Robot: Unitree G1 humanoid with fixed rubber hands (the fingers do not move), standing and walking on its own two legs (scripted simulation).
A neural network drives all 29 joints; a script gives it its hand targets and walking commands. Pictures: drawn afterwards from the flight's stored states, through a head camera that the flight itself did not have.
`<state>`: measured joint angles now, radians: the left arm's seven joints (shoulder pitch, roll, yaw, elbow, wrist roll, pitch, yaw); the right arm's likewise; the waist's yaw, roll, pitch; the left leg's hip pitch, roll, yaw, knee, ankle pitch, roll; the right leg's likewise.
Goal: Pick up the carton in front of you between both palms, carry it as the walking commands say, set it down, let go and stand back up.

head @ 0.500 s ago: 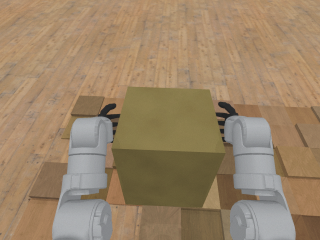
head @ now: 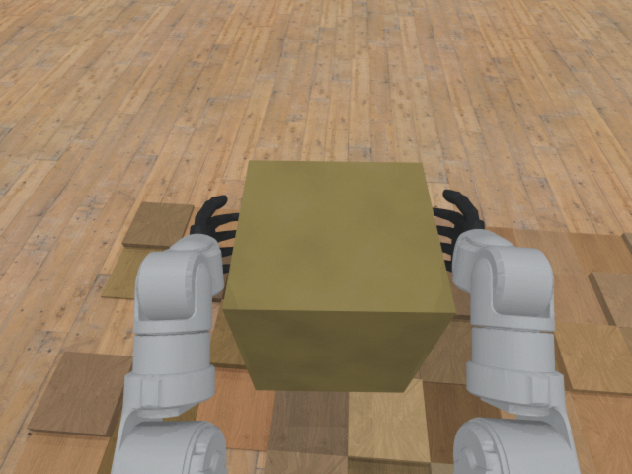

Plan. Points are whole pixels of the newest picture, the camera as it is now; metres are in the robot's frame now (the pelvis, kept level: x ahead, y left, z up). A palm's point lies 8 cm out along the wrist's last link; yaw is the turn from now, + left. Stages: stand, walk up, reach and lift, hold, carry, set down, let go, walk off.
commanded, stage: carry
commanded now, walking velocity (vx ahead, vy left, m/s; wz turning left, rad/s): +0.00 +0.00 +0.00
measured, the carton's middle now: (332, 285) +0.37 +0.00 +0.04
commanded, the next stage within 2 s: none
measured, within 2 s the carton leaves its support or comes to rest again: neither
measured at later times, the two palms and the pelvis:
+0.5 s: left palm (245, 209) +0.45 +0.12 +0.10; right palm (474, 211) +0.45 -0.18 +0.10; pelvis +0.08 -0.02 -0.02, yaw +1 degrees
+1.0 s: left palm (219, 194) +0.46 +0.16 +0.10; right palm (446, 200) +0.46 -0.14 +0.11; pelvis +0.10 +0.01 -0.02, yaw +1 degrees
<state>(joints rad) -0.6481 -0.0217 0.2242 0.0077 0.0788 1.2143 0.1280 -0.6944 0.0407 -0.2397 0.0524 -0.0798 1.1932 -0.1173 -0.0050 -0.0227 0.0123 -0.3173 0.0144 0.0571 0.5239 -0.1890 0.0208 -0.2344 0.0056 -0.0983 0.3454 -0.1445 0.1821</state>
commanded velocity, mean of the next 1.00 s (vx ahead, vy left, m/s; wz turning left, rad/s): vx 0.00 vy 0.00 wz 0.00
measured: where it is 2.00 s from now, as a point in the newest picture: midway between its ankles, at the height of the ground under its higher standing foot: (290, 473)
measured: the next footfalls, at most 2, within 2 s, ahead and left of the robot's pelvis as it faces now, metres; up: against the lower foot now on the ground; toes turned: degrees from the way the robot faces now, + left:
right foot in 0.26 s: +0.11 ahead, -0.10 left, -0.02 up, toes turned -3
right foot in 1.62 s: +0.33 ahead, -0.02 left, -0.03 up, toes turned -7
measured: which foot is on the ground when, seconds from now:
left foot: down 0.00-1.00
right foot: down 0.00-0.16, up 0.18-0.24, down 0.26-1.00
